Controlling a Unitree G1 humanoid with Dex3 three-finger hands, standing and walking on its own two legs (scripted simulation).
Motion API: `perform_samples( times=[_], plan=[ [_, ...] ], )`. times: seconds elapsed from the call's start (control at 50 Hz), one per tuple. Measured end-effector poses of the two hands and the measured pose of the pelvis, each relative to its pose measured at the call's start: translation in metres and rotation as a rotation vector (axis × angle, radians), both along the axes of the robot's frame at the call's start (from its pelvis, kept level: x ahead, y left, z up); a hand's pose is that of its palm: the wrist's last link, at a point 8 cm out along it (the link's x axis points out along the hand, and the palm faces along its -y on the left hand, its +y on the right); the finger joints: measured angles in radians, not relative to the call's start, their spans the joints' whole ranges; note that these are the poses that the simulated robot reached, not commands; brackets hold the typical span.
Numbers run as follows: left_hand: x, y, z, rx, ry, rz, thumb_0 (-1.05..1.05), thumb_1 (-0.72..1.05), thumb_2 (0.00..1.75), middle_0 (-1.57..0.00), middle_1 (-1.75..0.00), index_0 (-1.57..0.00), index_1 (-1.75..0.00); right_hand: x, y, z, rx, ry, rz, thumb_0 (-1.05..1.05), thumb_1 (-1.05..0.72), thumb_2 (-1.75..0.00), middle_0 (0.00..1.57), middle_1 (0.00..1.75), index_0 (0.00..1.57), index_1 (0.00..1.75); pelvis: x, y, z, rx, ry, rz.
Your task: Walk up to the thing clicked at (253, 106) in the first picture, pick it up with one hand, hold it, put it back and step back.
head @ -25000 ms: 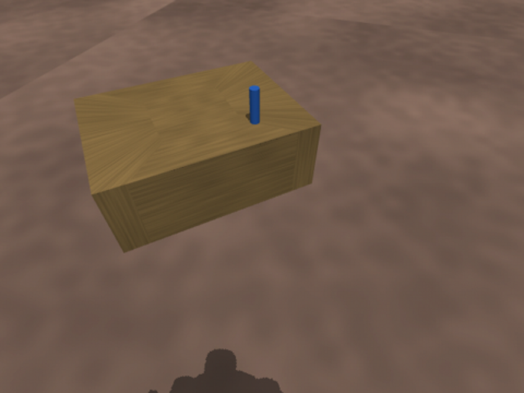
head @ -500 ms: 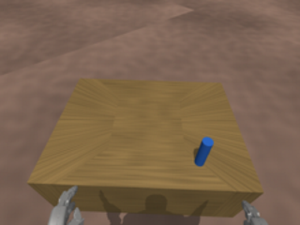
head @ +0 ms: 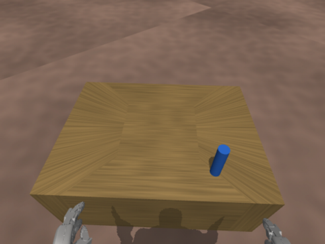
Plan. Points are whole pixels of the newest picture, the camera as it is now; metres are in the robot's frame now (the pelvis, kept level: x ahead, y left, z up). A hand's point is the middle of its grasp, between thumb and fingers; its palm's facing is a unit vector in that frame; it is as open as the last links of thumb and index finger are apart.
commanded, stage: home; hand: right
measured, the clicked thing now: (219, 161) +0.52 -0.20 -0.24
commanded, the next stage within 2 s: stand in 1.74 s
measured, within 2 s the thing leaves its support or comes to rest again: neither
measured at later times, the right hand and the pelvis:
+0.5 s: hand out of the picture +0.17 -0.19 -0.05, palm faces +0.05 +0.97 -0.22, open 17.6 cm; pelvis +0.01 -0.01 +0.00, yaw +0 degrees
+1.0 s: hand out of the picture +0.17 -0.18 -0.04, palm faces +0.05 +0.98 -0.21, open 17.6 cm; pelvis +0.01 +0.00 +0.00, yaw +0 degrees
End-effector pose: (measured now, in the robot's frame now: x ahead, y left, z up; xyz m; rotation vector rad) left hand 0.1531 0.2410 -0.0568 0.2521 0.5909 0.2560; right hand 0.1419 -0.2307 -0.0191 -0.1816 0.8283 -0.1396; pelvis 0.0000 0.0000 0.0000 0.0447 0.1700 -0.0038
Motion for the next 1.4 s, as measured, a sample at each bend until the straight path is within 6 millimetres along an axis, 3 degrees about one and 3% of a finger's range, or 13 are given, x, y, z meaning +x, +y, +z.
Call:
perform_samples(
  times=[0.74, 1.26, 1.4],
  plan=[
    [0.01, -0.004, -0.001, 0.004, 0.016, 0.004, 0.01, 0.9, 0.9, -0.2, -0.3, -0.21, -0.31, 0.012, -0.003, 0.001, -0.003, 0.005, 0.0, -0.01, 0.56, -0.03, 0.05, 0.04, 0.05, 0.05, 0.012, -0.003, 0.001, 0.001, 0.013, 0.0],
    [0.002, -0.002, 0.0, 0.0, 0.002, 0.0, 0.01, 0.9, 0.9, -0.2, -0.3, -0.21, -0.31, 0.001, -0.001, 0.002, -0.006, 0.002, 0.001, -0.01, 0.55, -0.04, 0.05, 0.05, 0.05, 0.05, 0.002, -0.001, 0.001, 0.0, 0.003, 0.0],
    [-0.015, 0.012, -0.016, 0.043, 0.328, -0.142, 0.01, 0.9, 0.9, -0.2, -0.3, -0.21, -0.31, -0.003, -0.029, -0.029, -0.118, 0.002, 0.07, -0.01, 0.55, -0.04, 0.05, 0.05, 0.06, 0.05, -0.005, -0.002, 0.016, -0.035, -0.116, -0.004]
  ],
)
